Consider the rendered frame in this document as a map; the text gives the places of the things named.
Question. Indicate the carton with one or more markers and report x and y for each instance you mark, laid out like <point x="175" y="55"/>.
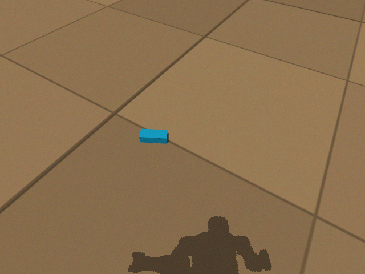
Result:
<point x="153" y="136"/>

